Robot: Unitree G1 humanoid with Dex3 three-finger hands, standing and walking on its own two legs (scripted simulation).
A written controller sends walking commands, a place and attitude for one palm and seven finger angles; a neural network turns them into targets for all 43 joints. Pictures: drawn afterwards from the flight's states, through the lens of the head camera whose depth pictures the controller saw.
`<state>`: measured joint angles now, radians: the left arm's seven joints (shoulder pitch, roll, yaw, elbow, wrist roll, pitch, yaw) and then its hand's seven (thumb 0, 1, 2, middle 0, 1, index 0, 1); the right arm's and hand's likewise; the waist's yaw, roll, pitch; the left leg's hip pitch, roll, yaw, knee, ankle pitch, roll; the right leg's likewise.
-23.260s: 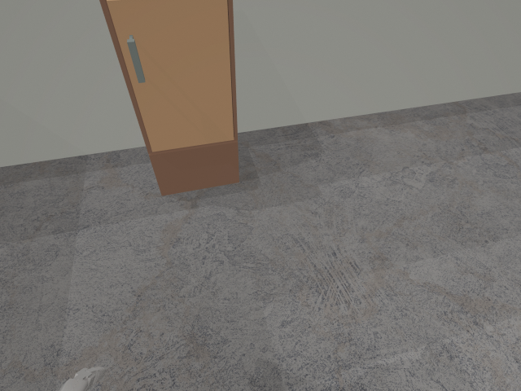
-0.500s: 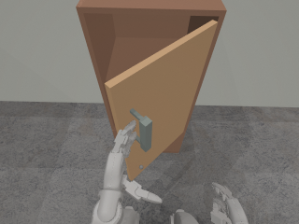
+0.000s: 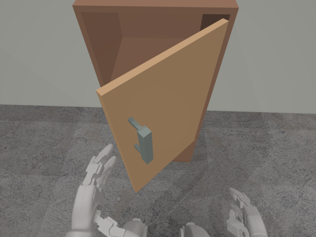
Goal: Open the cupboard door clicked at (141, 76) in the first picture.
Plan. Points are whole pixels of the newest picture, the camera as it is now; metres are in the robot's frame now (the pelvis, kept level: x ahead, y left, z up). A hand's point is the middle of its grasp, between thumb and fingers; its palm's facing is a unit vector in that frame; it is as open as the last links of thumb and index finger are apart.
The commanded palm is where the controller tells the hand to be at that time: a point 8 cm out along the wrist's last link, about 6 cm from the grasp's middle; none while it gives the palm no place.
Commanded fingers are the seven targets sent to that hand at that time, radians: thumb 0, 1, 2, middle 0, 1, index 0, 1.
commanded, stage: slide the hand sideways off the handle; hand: left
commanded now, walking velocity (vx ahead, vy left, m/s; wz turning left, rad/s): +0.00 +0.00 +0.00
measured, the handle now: (140, 141) +0.33 +0.07 +0.06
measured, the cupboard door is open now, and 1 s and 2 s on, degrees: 45 45 45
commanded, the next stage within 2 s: draw the hand back to the body in 0.10 s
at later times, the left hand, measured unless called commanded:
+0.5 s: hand (93, 196) +0.19 +0.13 +0.11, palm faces +0.00 -1.00 -0.07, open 16.3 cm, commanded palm +0.16 +0.20 +0.11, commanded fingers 0.00 -0.50 0.30 -0.15 -0.30 -0.15 -0.30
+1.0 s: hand (25, 178) +0.20 +0.23 +0.17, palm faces +0.19 -0.92 -0.35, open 13.8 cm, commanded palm +0.17 +0.28 +0.20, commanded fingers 0.00 0.23 0.62 -0.18 -0.30 -0.18 -0.30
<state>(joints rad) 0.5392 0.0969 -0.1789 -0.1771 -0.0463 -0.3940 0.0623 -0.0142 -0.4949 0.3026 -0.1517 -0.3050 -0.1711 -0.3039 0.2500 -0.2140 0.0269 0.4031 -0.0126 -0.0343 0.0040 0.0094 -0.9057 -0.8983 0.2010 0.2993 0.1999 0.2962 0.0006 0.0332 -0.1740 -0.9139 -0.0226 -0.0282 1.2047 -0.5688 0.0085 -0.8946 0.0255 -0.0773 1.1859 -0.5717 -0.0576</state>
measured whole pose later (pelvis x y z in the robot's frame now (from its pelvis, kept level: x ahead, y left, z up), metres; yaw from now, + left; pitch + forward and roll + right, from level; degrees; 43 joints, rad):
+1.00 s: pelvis +0.02 +0.03 +0.07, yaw -1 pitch +4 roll -2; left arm 0.65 0.32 0.08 -0.46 -0.04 -0.01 0.11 -0.01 -0.09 0.48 -0.17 -0.30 -0.18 -0.30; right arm 0.29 -0.21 0.06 0.46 0.03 -0.06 -0.12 0.01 -0.90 -0.90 0.20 0.30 0.20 0.30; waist 0.04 0.06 -0.12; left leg -0.41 -0.03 0.00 0.78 -0.43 0.05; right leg -0.39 0.02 -0.03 0.73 -0.40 0.00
